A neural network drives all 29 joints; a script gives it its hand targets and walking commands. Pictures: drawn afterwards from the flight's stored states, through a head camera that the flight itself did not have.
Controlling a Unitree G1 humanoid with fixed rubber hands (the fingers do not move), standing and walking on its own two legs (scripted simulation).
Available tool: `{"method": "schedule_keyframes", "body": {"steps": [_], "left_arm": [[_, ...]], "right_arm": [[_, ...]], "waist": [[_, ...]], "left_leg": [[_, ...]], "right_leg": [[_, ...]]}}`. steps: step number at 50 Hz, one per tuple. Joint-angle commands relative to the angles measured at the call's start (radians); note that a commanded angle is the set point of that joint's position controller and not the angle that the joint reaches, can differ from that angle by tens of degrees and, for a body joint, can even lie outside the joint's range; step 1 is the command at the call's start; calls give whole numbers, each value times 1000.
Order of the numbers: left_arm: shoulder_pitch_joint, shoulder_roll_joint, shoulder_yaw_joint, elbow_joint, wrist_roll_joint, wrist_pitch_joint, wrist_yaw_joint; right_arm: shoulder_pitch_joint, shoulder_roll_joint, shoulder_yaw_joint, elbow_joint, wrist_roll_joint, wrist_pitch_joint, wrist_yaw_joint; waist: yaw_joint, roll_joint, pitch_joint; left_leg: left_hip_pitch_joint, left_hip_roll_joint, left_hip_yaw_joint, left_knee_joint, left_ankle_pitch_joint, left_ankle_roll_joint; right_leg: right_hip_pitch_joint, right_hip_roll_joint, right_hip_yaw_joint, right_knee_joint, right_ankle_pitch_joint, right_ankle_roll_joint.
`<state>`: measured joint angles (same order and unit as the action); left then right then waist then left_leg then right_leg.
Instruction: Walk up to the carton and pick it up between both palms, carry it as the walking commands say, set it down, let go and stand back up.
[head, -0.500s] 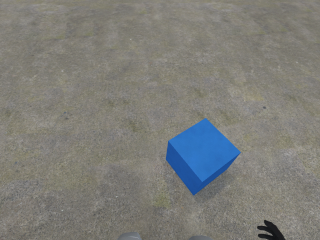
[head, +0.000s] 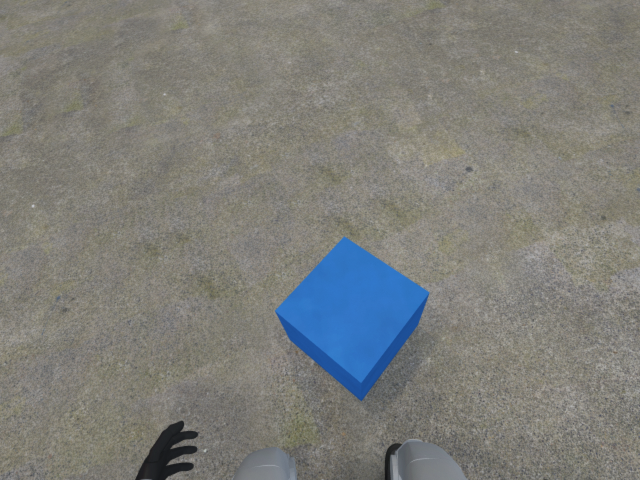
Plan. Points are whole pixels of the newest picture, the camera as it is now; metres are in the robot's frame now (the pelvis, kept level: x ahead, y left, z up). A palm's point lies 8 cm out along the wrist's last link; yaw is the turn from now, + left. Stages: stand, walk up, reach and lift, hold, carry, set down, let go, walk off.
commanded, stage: walk up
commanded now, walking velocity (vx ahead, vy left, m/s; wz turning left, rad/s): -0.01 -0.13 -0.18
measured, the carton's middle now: (352, 318) +0.52 -0.03 -0.64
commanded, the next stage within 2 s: none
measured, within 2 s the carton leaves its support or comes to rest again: neither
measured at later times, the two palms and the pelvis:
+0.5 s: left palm out of the picture +0.05 +0.24 -0.13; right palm out of the picture +0.04 -0.28 -0.08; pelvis -0.01 -0.01 +0.02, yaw -4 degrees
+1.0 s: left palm out of the picture +0.02 +0.15 -0.13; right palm out of the picture -0.03 -0.32 -0.13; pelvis -0.03 -0.07 +0.01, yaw -5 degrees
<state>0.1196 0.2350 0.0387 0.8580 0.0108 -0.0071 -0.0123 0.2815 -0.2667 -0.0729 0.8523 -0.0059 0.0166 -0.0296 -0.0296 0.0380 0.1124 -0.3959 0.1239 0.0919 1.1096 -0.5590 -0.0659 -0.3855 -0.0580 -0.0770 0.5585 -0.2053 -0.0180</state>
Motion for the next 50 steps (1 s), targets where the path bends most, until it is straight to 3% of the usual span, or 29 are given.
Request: {"method": "schedule_keyframes", "body": {"steps": [1,5,7,8,11,12,13,14,15,16,18,20,22,24,26,28,29,32,33,34,35,36,37,38,40,44,46,48,50], "left_arm": [[108,150,46,-29,14,7,28],[109,123,37,-16,23,19,30],[95,120,33,-25,27,35,27],[107,118,36,-18,25,37,26],[89,137,57,-8,10,56,20],[122,103,55,-18,6,62,16],[151,53,46,-38,11,72,9],[197,71,67,-12,12,88,12],[208,90,71,-3,10,91,8],[202,90,73,13,17,92,5],[183,98,72,25,22,96,-2],[210,83,62,36,21,89,-4],[197,73,42,50,19,80,0],[149,70,37,33,21,82,-5],[105,66,28,9,16,85,-4],[108,43,10,2,13,66,5],[125,28,-3,9,8,59,11],[272,21,-9,71,7,32,37],[294,56,3,83,13,19,45],[271,120,25,68,20,12,48],[234,150,34,51,27,6,48],[197,134,29,44,26,-1,48],[155,105,12,38,28,0,43],[106,99,9,35,23,-3,46],[122,69,0,44,3,-12,43],[253,60,-5,100,-2,-23,52],[232,62,6,116,0,-16,57],[205,47,8,108,-1,-16,55],[204,30,-2,91,9,-25,58]], "right_arm": [[97,-53,-15,-20,-1,32,-7],[3,-36,-15,-54,-3,52,-13],[-13,-27,-9,-65,10,57,-22],[0,-22,-5,-62,10,52,-20],[86,-33,-6,-32,-3,37,-23],[113,-121,-24,-22,-12,30,-30],[103,-207,-45,-40,-27,26,-35],[16,-204,-38,-69,-19,28,-32],[-38,-161,-28,-80,-17,26,-24],[-114,-118,-12,-92,-21,23,-20],[-137,-100,-5,-87,-22,7,-25],[-94,-89,1,-71,-11,-3,-28],[-51,-81,5,-46,-13,-20,-16],[17,-102,-10,-20,-16,-22,-19],[48,-114,-18,-4,-22,-18,-16],[9,-95,-11,5,-26,-8,-3],[8,-96,-11,8,-23,2,4],[-8,-87,-5,18,-8,22,15],[27,-40,3,25,-4,17,19],[42,14,24,6,0,13,21],[19,16,33,0,3,19,23],[40,7,23,15,-2,30,26],[33,4,33,13,-6,32,26],[40,-12,28,32,-5,32,31],[66,-22,7,44,-8,19,27],[26,2,10,35,-11,11,6],[56,20,23,51,-4,6,-1],[106,2,30,85,-7,-2,-6],[104,-49,21,106,-7,-1,-10]], "waist": [[44,-254,-245],[51,-182,-216],[37,-186,-165],[30,-172,-177],[-36,-104,-180],[-36,115,-169],[-29,369,-127],[36,234,-83],[42,171,-73],[54,152,-22],[57,144,-14],[58,100,-80],[40,116,-118],[13,133,-121],[-10,193,-112],[-20,260,-124],[-15,248,-121],[52,115,-130],[63,-10,-133],[67,-232,-110],[76,-317,-48],[55,-254,-13],[51,-279,-13],[27,-278,8],[30,-253,-67],[64,-205,-104],[39,-180,-91],[9,-134,-124],[20,15,-127]], "left_leg": [[-79,-37,-30,29,112,21],[-42,-53,-30,-116,123,12],[27,-69,-28,-240,135,13],[76,-71,-28,-304,152,19],[252,-60,-19,-618,362,40],[291,114,-216,-714,506,78],[243,415,-539,-838,573,182],[83,434,-481,-860,602,220],[18,382,-415,-918,350,228],[-29,279,-339,-938,198,192],[7,196,-258,-915,254,146],[124,184,-183,-842,508,139],[197,138,-118,-836,463,133],[263,148,-129,-838,385,133],[273,139,-126,-849,320,142],[243,97,-109,-867,300,181],[239,94,-123,-857,314,189],[223,66,-114,-754,379,173],[160,29,-89,-680,320,147],[59,-59,-38,-607,218,93],[-4,-86,-22,-553,113,65],[-20,-92,-72,-461,136,62],[35,-79,-99,-460,163,66],[50,-80,-96,-437,220,69],[45,-103,-65,-416,227,57],[59,-101,-39,-494,155,42],[135,-99,-31,-647,254,46],[284,-54,-44,-740,513,62],[351,-7,-91,-688,753,93]], "right_leg": [[279,-173,137,-124,814,-165],[198,-182,189,-180,551,-193],[136,-184,194,-151,696,-181],[123,-194,210,-151,644,-174],[52,-114,196,-112,183,-99],[-43,-20,125,42,-15,-41],[-187,100,73,330,-378,43],[-105,76,154,516,-400,59],[-73,60,162,573,-302,54],[-70,58,147,619,-193,52],[-100,64,131,673,-115,63],[-112,66,123,660,-118,71],[-85,79,93,540,-108,70],[-115,77,74,459,-137,75],[-86,71,59,326,-179,76],[33,75,38,135,-231,63],[68,78,22,60,-235,59],[247,68,-6,-260,-36,28],[309,-31,91,-296,10,14],[295,-184,298,-319,98,-25],[222,-269,398,-376,86,-70],[195,-265,381,-409,48,-68],[136,-241,336,-401,26,-93],[142,-181,251,-362,82,-86],[250,-121,143,-289,387,-69],[340,-164,170,-196,717,-112],[308,-165,190,-169,635,-101],[235,-114,168,-132,417,-56],[168,-77,157,-107,320,-33]]}}
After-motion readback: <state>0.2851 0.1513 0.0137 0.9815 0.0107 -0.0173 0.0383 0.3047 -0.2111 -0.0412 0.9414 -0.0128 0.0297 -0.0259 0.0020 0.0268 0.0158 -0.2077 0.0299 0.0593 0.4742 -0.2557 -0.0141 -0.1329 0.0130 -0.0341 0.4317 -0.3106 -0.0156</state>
